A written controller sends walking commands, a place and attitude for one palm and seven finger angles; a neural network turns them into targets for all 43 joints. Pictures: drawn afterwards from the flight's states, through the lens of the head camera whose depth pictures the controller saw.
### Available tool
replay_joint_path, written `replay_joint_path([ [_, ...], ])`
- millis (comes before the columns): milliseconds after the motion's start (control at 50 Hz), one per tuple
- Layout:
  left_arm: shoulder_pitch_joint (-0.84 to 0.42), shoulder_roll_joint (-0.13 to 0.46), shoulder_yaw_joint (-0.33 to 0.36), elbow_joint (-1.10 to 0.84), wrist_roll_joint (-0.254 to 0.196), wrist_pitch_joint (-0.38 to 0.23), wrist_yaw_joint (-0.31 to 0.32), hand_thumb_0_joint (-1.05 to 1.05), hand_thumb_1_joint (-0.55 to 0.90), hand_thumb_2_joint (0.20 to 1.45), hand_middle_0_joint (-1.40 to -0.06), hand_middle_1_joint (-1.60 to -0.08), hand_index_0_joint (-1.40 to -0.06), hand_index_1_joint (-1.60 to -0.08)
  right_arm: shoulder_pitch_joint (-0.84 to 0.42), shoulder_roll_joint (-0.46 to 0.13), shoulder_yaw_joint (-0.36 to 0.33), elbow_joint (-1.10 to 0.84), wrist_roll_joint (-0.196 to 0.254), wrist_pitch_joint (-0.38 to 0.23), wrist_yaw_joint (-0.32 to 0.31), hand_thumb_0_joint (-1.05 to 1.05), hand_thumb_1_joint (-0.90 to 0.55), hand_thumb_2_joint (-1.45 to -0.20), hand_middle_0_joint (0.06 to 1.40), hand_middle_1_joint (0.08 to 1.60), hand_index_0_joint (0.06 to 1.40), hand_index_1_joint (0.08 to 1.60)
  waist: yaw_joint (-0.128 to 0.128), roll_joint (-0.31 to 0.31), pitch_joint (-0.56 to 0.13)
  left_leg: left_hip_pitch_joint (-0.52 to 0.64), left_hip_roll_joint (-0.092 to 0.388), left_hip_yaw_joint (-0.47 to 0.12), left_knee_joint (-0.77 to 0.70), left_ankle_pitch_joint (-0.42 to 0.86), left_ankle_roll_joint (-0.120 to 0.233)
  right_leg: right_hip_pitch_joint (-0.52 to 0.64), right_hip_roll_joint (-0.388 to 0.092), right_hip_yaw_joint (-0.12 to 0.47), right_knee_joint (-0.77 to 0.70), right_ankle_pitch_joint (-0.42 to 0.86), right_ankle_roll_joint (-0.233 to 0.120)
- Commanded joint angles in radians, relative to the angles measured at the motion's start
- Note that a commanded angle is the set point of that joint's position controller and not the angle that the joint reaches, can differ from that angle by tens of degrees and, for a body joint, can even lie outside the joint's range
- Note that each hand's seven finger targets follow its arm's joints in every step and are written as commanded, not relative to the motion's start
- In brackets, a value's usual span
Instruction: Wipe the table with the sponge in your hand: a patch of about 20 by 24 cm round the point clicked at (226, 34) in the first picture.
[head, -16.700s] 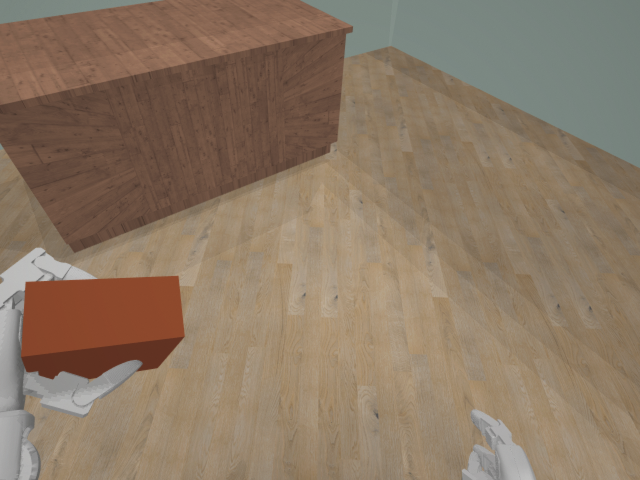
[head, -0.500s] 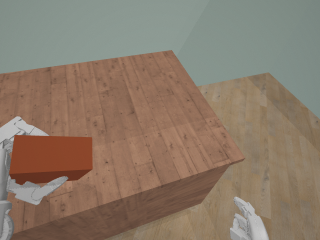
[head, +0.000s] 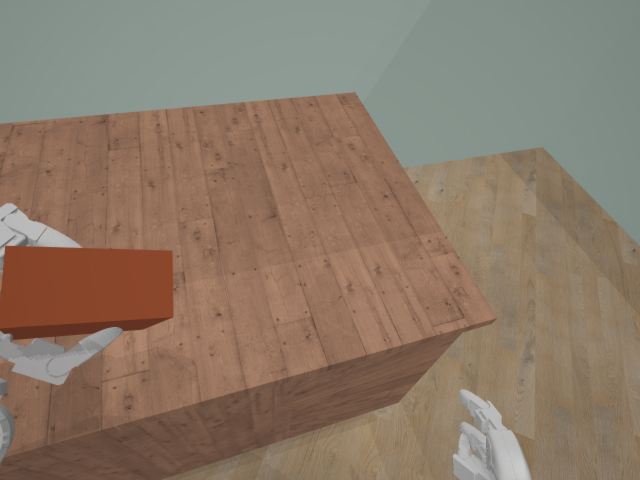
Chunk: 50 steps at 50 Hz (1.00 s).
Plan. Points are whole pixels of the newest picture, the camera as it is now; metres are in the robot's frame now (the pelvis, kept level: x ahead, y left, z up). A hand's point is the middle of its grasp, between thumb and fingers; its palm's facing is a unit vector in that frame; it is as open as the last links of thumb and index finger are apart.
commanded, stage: come to a stop and stand still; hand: left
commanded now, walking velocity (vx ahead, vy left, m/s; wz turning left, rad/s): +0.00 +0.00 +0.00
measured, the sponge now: (111, 296) +0.24 +0.24 +0.14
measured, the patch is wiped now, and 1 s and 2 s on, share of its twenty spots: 0.00 0.00 0.00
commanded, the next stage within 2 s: look again from close up in 0.40 s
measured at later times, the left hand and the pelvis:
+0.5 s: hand (78, 297) +0.22 +0.25 +0.16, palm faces +0.36 -0.85 -0.37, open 10.1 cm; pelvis +0.01 +0.00 +0.00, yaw -1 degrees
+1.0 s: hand (82, 302) +0.22 +0.25 +0.16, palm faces +0.37 -0.85 -0.39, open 10.1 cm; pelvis +0.01 +0.00 +0.00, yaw -1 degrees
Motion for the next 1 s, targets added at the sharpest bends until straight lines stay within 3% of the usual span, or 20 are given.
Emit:
replay_joint_path([
  [0, -0.046, 0.086, 0.002, -0.227, -0.011, -0.068, 0.016, 0.0, 0.1, 1.3, -1.2, -1.6, -1.2, -1.6, -0.079, -0.147, -0.058, -0.148, 0.002, -0.062, -0.001, 0.0, -0.9, -0.9, 0.2, 0.3, 0.2, 0.3, -0.024, 0.148, -0.211, 0.045, 0.078, -0.081, -0.115, 0.091, -0.033, 0.078, -0.007, 0.043, -0.041, 0.133, -0.044],
  [80, -0.03, 0.128, 0.053, -0.197, -0.005, -0.047, 0.023, 0.0, 0.1, 1.3, -1.2, -1.6, -1.2, -1.6, -0.097, -0.148, -0.063, -0.152, 0.009, -0.043, -0.002, 0.0, -0.9, -0.9, 0.2, 0.3, 0.2, 0.3, -0.028, 0.097, -0.171, 0.021, 0.079, -0.081, -0.131, 0.059, -0.044, 0.061, -0.001, 0.049, -0.058, 0.117, -0.042],
  [100, -0.028, 0.109, 0.038, -0.173, -0.009, -0.048, 0.018, 0.0, 0.1, 1.3, -1.2, -1.6, -1.2, -1.6, -0.087, -0.147, -0.059, -0.154, 0.003, -0.031, -0.004, 0.0, -0.9, -0.9, 0.2, 0.3, 0.2, 0.3, -0.028, 0.09, -0.166, -0.002, 0.076, -0.082, -0.14, 0.042, -0.04, 0.068, 0.001, 0.036, -0.065, 0.105, -0.039],
  [160, -0.042, 0.144, 0.074, -0.215, -0.013, -0.048, 0.017, 0.0, 0.1, 1.3, -1.2, -1.6, -1.2, -1.6, -0.092, -0.144, -0.063, -0.171, 0.005, -0.02, -0.011, 0.0, -0.9, -0.9, 0.2, 0.3, 0.2, 0.3, -0.028, 0.102, -0.184, 0.01, 0.076, -0.081, -0.131, 0.053, -0.037, 0.086, -0.004, 0.049, -0.063, 0.129, -0.042],
  [180, -0.06, 0.171, 0.096, -0.246, -0.01, -0.047, 0.022, 0.0, 0.1, 1.3, -1.2, -1.6, -1.2, -1.6, -0.11, -0.143, -0.059, -0.173, 0.01, -0.018, -0.014, 0.0, -0.9, -0.9, 0.2, 0.3, 0.2, 0.3, -0.031, 0.137, -0.183, 0.018, 0.072, -0.08, -0.14, 0.061, -0.042, 0.084, 0.001, 0.045, -0.059, 0.131, -0.043],
  [200, -0.055, 0.142, 0.07, -0.235, -0.016, -0.049, 0.017, 0.0, 0.1, 1.3, -1.2, -1.6, -1.2, -1.6, -0.103, -0.142, -0.054, -0.176, 0.004, -0.013, -0.015, 0.0, -0.9, -0.9, 0.2, 0.3, 0.2, 0.3, -0.029, 0.142, -0.18, 0.0, 0.071, -0.08, -0.148, 0.046, -0.038, 0.093, 0.005, 0.032, -0.061, 0.118, -0.04],
  [280, -0.041, 0.169, 0.094, -0.307, -0.013, -0.047, 0.024, 0.0, 0.1, 1.3, -1.2, -1.6, -1.2, -1.6, -0.111, -0.141, -0.058, -0.186, 0.008, -0.018, -0.018, 0.0, -0.9, -0.9, 0.2, 0.3, 0.2, 0.3, -0.027, 0.158, -0.222, 0.035, 0.069, -0.074, -0.126, 0.099, -0.037, 0.122, 0.003, 0.036, -0.049, 0.173, -0.043],
  [300, -0.027, 0.14, 0.064, -0.297, -0.018, -0.049, 0.019, 0.0, 0.1, 1.3, -1.2, -1.6, -1.2, -1.6, -0.103, -0.143, -0.055, -0.184, 0.002, -0.015, -0.017, 0.0, -0.9, -0.9, 0.2, 0.3, 0.2, 0.3, -0.027, 0.158, -0.223, 0.028, 0.067, -0.073, -0.127, 0.106, -0.035, 0.124, 0.004, 0.029, -0.054, 0.174, -0.041],
  [360, 0.011, 0.132, 0.064, -0.288, -0.018, -0.039, 0.021, 0.0, 0.1, 1.3, -1.2, -1.6, -1.2, -1.6, -0.091, -0.147, -0.065, -0.181, 0.004, -0.017, -0.015, 0.0, -0.9, -0.9, 0.2, 0.3, 0.2, 0.3, -0.027, 0.131, -0.24, 0.056, 0.072, -0.071, -0.101, 0.14, -0.034, 0.123, -0.008, 0.044, -0.056, 0.21, -0.044],
  [540, -0.02, 0.119, 0.046, -0.227, -0.013, -0.021, 0.023, 0.0, 0.1, 1.3, -1.2, -1.6, -1.2, -1.6, -0.094, -0.152, -0.064, -0.17, 0.008, 0.001, -0.022, 0.0, -0.9, -0.9, 0.2, 0.3, 0.2, 0.3, -0.032, 0.124, -0.173, 0.019, 0.077, -0.073, -0.144, 0.034, -0.036, 0.083, 0.003, 0.037, -0.078, 0.121, -0.039],
  [580, -0.041, 0.144, 0.066, -0.26, -0.007, -0.02, 0.029, 0.0, 0.1, 1.3, -1.2, -1.6, -1.2, -1.6, -0.112, -0.148, -0.063, -0.173, 0.013, -0.001, -0.025, 0.0, -0.9, -0.9, 0.2, 0.3, 0.2, 0.3, -0.034, 0.137, -0.173, 0.023, 0.073, -0.074, -0.149, 0.023, -0.037, 0.083, 0.004, 0.041, -0.075, 0.115, -0.041],
  [620, -0.039, 0.128, 0.049, -0.268, -0.01, -0.023, 0.025, 0.0, 0.1, 1.3, -1.2, -1.6, -1.2, -1.6, -0.102, -0.148, -0.064, -0.178, 0.009, 0.001, -0.024, 0.0, -0.9, -0.9, 0.2, 0.3, 0.2, 0.3, -0.032, 0.124, -0.187, 0.016, 0.073, -0.077, -0.148, 0.015, -0.032, 0.104, 0.005, 0.036, -0.072, 0.115, -0.041],
  [680, -0.033, 0.158, 0.078, -0.299, -0.006, -0.023, 0.031, 0.0, 0.1, 1.3, -1.2, -1.6, -1.2, -1.6, -0.116, -0.148, -0.064, -0.177, 0.011, -0.003, -0.024, 0.0, -0.9, -0.9, 0.2, 0.3, 0.2, 0.3, -0.03, 0.16, -0.201, 0.026, 0.071, -0.073, -0.145, 0.044, -0.035, 0.112, 0.005, 0.037, -0.061, 0.136, -0.042],
  [700, -0.024, 0.127, 0.05, -0.287, -0.011, -0.027, 0.026, 0.0, 0.1, 1.3, -1.2, -1.6, -1.2, -1.6, -0.104, -0.148, -0.058, -0.175, 0.005, 0.0, -0.022, 0.0, -0.9, -0.9, 0.2, 0.3, 0.2, 0.3, -0.03, 0.148, -0.203, 0.016, 0.071, -0.079, -0.153, 0.044, -0.034, 0.117, 0.009, 0.025, -0.063, 0.127, -0.041],
  [780, 0.021, 0.152, 0.084, -0.283, -0.009, -0.021, 0.03, 0.0, 0.1, 1.3, -1.2, -1.6, -1.2, -1.6, -0.107, -0.147, -0.065, -0.176, 0.011, 0.0, -0.023, 0.0, -0.9, -0.9, 0.2, 0.3, 0.2, 0.3, -0.03, 0.147, -0.213, 0.044, 0.076, -0.074, -0.137, 0.093, -0.038, 0.111, 0.002, 0.035, -0.06, 0.161, -0.044],
  [800, 0.022, 0.121, 0.055, -0.264, -0.014, -0.022, 0.023, 0.0, 0.1, 1.3, -1.2, -1.6, -1.2, -1.6, -0.095, -0.149, -0.06, -0.172, 0.006, 0.006, -0.021, 0.0, -0.9, -0.9, 0.2, 0.3, 0.2, 0.3, -0.03, 0.129, -0.205, 0.028, 0.074, -0.075, -0.144, 0.096, -0.037, 0.113, 0.007, 0.022, -0.064, 0.154, -0.04],
  [840, 0.024, 0.125, 0.058, -0.259, -0.015, -0.019, 0.022, 0.0, 0.1, 1.3, -1.2, -1.6, -1.2, -1.6, -0.092, -0.152, -0.065, -0.174, 0.008, 0.007, -0.021, 0.0, -0.9, -0.9, 0.2, 0.3, 0.2, 0.3, -0.031, 0.145, -0.2, 0.028, 0.078, -0.078, -0.143, 0.099, -0.04, 0.109, 0.005, 0.028, -0.064, 0.153, -0.042],
  [880, 0.025, 0.139, 0.072, -0.248, -0.012, -0.012, 0.025, 0.0, 0.1, 1.3, -1.2, -1.6, -1.2, -1.6, -0.107, -0.148, -0.064, -0.173, 0.013, 0.008, -0.024, 0.0, -0.9, -0.9, 0.2, 0.3, 0.2, 0.3, -0.032, 0.131, -0.19, 0.036, 0.08, -0.078, -0.147, 0.089, -0.04, 0.098, 0.004, 0.03, -0.07, 0.148, -0.04],
  [940, -0.013, 0.114, 0.042, -0.219, -0.018, -0.008, 0.015, 0.0, 0.1, 1.3, -1.2, -1.6, -1.2, -1.6, -0.091, -0.15, -0.065, -0.171, 0.012, 0.014, -0.021, 0.0, -0.9, -0.9, 0.2, 0.3, 0.2, 0.3, -0.037, 0.109, -0.165, 0.023, 0.095, -0.091, -0.179, 0.026, -0.045, 0.072, 0.021, 0.022, -0.074, 0.083, -0.036],
  [980, -0.056, 0.139, 0.06, -0.25, -0.013, -0.007, 0.019, 0.0, 0.1, 1.3, -1.2, -1.6, -1.2, -1.6, -0.111, -0.146, -0.065, -0.172, 0.014, 0.016, -0.024, 0.0, -0.9, -0.9, 0.2, 0.3, 0.2, 0.3, -0.039, 0.144, -0.157, 0.027, 0.105, -0.095, -0.197, -0.011, -0.046, 0.062, 0.029, 0.022, -0.063, 0.057, -0.034],
])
